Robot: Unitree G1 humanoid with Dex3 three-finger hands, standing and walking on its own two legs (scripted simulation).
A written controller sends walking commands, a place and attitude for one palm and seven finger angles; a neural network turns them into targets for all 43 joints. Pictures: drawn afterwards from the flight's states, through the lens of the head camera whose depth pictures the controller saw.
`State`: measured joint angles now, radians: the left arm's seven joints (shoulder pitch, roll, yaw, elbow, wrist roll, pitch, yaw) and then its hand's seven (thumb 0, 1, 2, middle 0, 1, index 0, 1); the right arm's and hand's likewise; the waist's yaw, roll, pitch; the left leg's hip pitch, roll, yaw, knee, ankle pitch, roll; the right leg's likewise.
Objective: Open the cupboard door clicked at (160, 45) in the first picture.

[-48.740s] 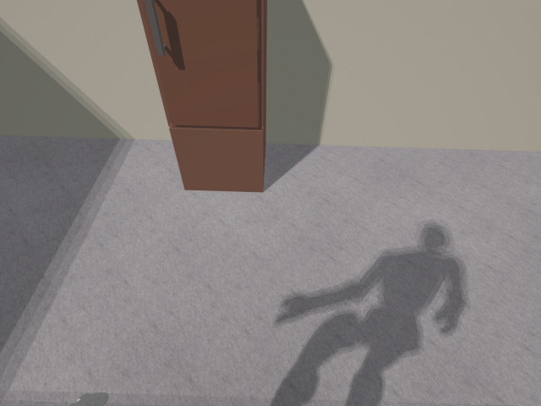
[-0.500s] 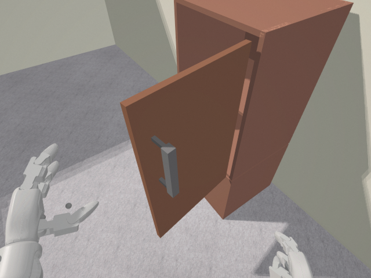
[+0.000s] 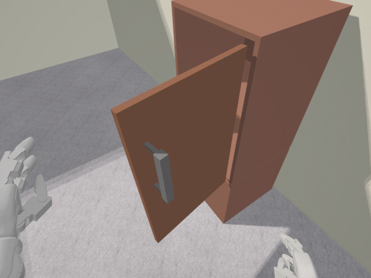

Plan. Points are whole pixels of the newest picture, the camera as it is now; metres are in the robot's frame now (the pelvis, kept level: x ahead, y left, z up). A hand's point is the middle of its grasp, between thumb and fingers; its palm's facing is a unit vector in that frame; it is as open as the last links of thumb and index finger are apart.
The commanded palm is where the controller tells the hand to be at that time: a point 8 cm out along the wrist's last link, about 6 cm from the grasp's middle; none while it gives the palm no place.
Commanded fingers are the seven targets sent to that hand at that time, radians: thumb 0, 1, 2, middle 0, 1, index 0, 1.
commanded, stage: draw the hand back to the body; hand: left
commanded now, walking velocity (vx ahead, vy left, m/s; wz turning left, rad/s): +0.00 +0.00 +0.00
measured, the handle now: (159, 173) +0.33 +0.11 +0.06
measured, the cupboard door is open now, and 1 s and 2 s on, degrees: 100 100 100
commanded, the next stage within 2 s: step back with the hand held close in 0.14 s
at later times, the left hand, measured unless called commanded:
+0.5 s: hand (40, 204) +0.18 +0.26 +0.15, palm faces +0.35 -0.79 -0.51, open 7.4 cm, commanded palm +0.12 +0.31 +0.17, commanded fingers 0.00 0.90 0.90 -0.20 -0.30 -0.20 -0.30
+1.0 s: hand out of the picture +0.07 +0.30 +0.16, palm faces +0.43 -0.74 -0.52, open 7.4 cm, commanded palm +0.01 +0.34 +0.17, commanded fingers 0.00 0.90 0.90 -0.20 -0.30 -0.20 -0.30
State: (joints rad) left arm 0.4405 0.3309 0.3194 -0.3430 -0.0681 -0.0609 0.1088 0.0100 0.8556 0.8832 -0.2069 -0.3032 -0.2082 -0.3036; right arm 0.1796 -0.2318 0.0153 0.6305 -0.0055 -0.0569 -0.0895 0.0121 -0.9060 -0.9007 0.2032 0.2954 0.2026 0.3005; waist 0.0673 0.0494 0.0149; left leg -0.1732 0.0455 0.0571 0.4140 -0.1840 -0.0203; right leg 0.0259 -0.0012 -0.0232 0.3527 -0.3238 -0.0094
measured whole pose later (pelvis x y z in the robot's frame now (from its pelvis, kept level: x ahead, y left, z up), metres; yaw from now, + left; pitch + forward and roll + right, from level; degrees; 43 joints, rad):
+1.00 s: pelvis -0.11 +0.04 -0.02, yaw +3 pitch -1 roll -3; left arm 0.59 0.42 0.44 -0.57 -0.05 -0.20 0.15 0.01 0.89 0.90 -0.21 -0.30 -0.21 -0.30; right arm 0.20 -0.21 0.00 0.58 0.00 -0.06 -0.07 0.01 -0.91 -0.90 0.20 0.30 0.20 0.30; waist 0.01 0.04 0.09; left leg -0.49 0.03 0.02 0.60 -0.23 0.01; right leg -0.29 0.02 0.01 0.56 -0.26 0.01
